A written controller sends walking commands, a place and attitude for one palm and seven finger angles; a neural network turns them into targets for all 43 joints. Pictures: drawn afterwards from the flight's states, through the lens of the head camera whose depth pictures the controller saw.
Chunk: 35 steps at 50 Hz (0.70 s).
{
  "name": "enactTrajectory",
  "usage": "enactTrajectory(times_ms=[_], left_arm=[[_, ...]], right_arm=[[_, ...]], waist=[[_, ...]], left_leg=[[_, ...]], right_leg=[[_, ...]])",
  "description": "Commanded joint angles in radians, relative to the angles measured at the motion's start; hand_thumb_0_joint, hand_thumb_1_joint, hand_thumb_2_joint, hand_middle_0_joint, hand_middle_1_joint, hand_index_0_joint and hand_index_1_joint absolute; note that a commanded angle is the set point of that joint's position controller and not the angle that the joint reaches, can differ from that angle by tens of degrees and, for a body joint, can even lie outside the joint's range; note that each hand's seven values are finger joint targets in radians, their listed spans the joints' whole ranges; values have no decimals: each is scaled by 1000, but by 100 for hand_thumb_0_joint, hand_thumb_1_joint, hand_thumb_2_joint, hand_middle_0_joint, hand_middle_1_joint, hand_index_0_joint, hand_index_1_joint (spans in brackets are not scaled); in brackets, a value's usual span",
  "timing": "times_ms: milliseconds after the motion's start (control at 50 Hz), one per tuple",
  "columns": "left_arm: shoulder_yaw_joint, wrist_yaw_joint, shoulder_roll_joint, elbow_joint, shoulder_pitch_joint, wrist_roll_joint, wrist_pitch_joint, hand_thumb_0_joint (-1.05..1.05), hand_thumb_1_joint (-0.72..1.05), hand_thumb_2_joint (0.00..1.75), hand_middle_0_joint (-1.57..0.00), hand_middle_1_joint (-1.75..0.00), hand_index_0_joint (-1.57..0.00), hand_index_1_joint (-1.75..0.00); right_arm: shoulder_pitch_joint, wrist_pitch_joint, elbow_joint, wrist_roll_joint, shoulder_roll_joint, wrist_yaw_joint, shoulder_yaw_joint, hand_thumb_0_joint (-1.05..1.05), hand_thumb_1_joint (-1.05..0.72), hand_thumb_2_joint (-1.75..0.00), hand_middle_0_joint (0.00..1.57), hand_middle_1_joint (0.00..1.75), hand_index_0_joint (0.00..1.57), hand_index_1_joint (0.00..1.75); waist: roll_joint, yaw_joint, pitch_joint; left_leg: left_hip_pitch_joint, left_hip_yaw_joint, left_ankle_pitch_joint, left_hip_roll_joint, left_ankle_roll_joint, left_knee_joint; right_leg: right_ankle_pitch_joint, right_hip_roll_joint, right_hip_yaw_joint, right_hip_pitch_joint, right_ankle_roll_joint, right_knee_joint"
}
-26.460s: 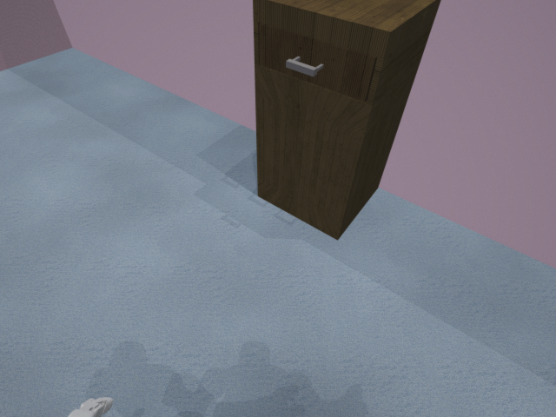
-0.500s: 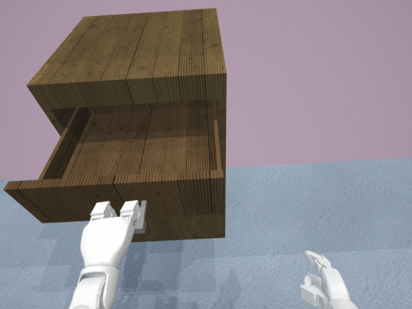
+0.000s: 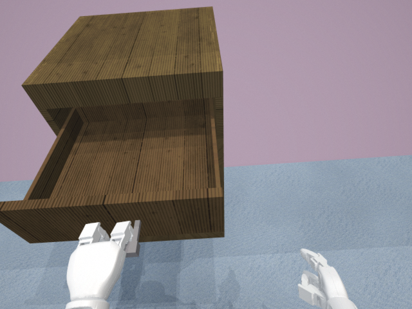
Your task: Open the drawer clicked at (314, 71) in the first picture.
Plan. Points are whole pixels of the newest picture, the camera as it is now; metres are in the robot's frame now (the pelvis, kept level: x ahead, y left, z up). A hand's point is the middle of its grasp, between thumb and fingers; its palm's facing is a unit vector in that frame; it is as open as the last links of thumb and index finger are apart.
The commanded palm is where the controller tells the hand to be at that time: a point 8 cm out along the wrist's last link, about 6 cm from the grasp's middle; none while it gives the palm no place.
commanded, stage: pull the drawer open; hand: left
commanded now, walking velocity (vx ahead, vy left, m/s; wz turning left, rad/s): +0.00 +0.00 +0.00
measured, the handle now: (112, 239) +0.24 +0.21 +0.03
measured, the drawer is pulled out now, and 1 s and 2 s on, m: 0.29 0.30 0.29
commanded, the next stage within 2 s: open the thumb to release the handle in 0.18 s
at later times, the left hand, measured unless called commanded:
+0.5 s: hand (111, 272) +0.19 +0.20 +0.00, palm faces +0.06 -0.08 -1.00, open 6.0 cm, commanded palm +0.15 +0.22 +0.06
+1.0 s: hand (111, 273) +0.18 +0.20 +0.01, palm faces +0.04 -0.09 -1.00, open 12.9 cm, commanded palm +0.17 +0.21 +0.05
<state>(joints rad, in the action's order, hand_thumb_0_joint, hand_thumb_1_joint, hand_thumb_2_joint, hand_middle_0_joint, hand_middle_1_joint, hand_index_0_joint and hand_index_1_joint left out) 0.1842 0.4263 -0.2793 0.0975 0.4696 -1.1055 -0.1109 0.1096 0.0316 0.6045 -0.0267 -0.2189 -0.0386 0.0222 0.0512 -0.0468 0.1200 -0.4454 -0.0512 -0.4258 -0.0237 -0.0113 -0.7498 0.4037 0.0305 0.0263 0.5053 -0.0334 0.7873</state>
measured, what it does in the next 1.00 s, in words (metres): stands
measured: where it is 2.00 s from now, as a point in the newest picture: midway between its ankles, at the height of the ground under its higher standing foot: outside the picture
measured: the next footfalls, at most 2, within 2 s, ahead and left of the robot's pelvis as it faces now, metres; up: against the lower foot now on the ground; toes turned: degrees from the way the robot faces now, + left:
none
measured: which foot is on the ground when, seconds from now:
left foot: down 0.00-1.00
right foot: down 0.00-1.00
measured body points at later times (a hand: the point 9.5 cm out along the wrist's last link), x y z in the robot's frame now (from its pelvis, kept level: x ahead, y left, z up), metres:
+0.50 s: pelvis -0.01 -0.01 +0.00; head +0.01 -0.04 +0.45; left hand +0.18 +0.20 +0.06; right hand +0.20 -0.22 -0.11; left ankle -0.03 +0.13 -0.71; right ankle -0.01 -0.10 -0.71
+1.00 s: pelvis -0.04 -0.01 +0.01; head -0.02 -0.04 +0.45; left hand +0.18 +0.20 +0.06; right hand +0.18 -0.22 -0.09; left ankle -0.03 +0.13 -0.71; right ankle -0.01 -0.10 -0.71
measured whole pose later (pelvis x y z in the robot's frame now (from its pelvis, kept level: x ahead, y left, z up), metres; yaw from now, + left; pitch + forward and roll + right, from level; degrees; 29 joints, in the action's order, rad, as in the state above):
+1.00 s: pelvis -0.04 -0.01 +0.01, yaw +2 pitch +4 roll +1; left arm 0.22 0.44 -0.29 -0.11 0.24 -1.09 -0.09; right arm 0.09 0.02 0.67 -0.01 -0.23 0.06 0.02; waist 0.05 -0.07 0.07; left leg -0.43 -0.01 -0.34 -0.01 -0.02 -0.70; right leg 0.33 0.02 -0.01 0.47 -0.04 0.73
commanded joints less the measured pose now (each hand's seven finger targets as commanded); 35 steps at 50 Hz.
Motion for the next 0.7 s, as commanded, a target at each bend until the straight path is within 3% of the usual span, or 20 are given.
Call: enactTrajectory(times_ms=[0, 80, 120, 240, 260, 280, 300, 320, 360, 420, 480, 540, 620, 680], left_arm=[[-110, 58, -110, 217, 124, 35, 7, 0, 90, 90, -40, -135, -40, -135], [-96, 64, -93, 225, 186, 36, 16, 0, 90, 90, -40, -135, -40, -135], [-98, 62, -97, 253, 182, 39, 14, 0, 90, 90, -40, -135, -40, -135], [-117, 63, -106, 277, 299, 55, 29, 0, 90, 90, -40, -135, -40, -135], [-185, 83, -208, 242, -169, 13, 12, 0, 90, 90, -40, -135, -40, -135], [-201, 100, -181, 202, -146, -5, 7, 0, 83, 87, -40, -134, -40, -134], [-188, 105, -161, 137, -107, -8, 0, 0, 76, 84, -39, -134, -39, -134], [-200, 110, -169, 144, -102, 1, -4, 0, 69, 81, -38, -133, -38, -133], [-205, 115, -174, 138, -102, 17, -17, 0, 55, 75, -38, -131, -38, -131], [-167, 107, -152, 130, -166, 28, -45, 0, 34, 66, -36, -129, -36, -129], [-172, 94, -168, 85, -175, 33, -56, 0, 13, 57, -35, -127, -35, -127], [-148, 76, -158, 75, -210, 38, -57, 0, -8, 48, -33, -124, -33, -124], [-202, 57, -208, 41, -213, 44, -47, 0, -36, 36, -31, -122, -31, -122], [-178, 45, -187, 28, -242, 42, -36, 0, -50, 30, -30, -120, -30, -120]], right_arm=[[-151, -56, -176, 4, -84, 0, 24, 0, -90, -90, 20, 30, 20, 30], [-155, -55, -185, 1, -79, -4, 19, 0, -90, -90, 20, 30, 20, 30], [-156, -54, -191, 3, -82, -8, 23, 0, -90, -90, 20, 30, 20, 30], [-155, -54, -200, 2, -78, -17, 16, 0, -90, -90, 20, 30, 20, 30], [-158, -29, -146, -6, -113, 11, 20, 0, -90, -90, 20, 30, 20, 30], [-151, -42, -167, -19, -93, 27, 28, 0, -90, -90, 20, 30, 20, 30], [-146, -49, -159, -13, -87, 30, 26, 0, -90, -90, 20, 30, 20, 30], [-149, -49, -157, -11, -93, 33, 27, 0, -90, -90, 20, 30, 20, 30], [-143, -48, -150, -1, -90, 42, 33, 0, -90, -90, 20, 30, 20, 30], [-153, -46, -141, 3, -91, 55, 32, 0, -90, -90, 20, 30, 20, 30], [-172, -47, -127, 9, -86, 71, 24, 0, -90, -90, 20, 30, 20, 30], [-184, -45, -123, 12, -86, 80, 17, 0, -90, -90, 20, 30, 20, 30], [-188, -45, -115, 15, -83, 93, 14, 0, -90, -90, 20, 30, 20, 30], [-191, -47, -115, 18, -80, 95, 11, 0, -90, -90, 20, 30, 20, 30]], waist=[[-81, -51, 140], [-88, -54, 129], [-55, -55, 137], [-76, -65, 150], [-76, 21, 110], [-60, -27, 129], [-50, -17, 88], [-30, -31, 122], [-47, -36, 172], [-76, -25, 195], [-120, -38, 159], [-98, -38, 129], [-116, -50, 118], [-80, -49, 78]], left_leg=[[32, 28, 356, 60, 24, 53], [25, 30, 355, 60, 25, 43], [35, 30, 367, 57, 24, 44], [10, 25, 381, 59, 24, 27], [-11, 39, 285, 64, 25, 26], [-6, 35, 256, 67, 28, 27], [-11, 38, 240, 65, 25, 33], [12, 37, 254, 62, 24, 43], [26, 29, 271, 65, 24, 42], [44, 25, 278, 69, 25, 51], [25, 18, 237, 75, 28, 71], [29, 16, 215, 77, 28, 91], [28, 13, 194, 79, 28, 110], [23, 12, 165, 81, 27, 125]], right_leg=[[-487, 16, 27, -146, -12, -90], [-468, 20, 23, -130, -13, -80], [-461, 20, 30, -131, -18, -86], [-542, 15, 44, -153, -13, -65], [-445, 14, 54, -60, -10, -81], [-388, 14, 50, -75, -10, -87], [-354, 14, 36, -54, -13, -95], [-358, 18, 39, -71, -18, -103], [-393, 13, 36, -110, -13, -100], [-422, 7, 32, -139, -6, -115], [-385, 2, 42, -154, 4, -143], [-346, -3, 42, -156, 5, -165], [-295, -5, 61, -181, 7, -201], [-209, -4, 59, -157, 5, -218]])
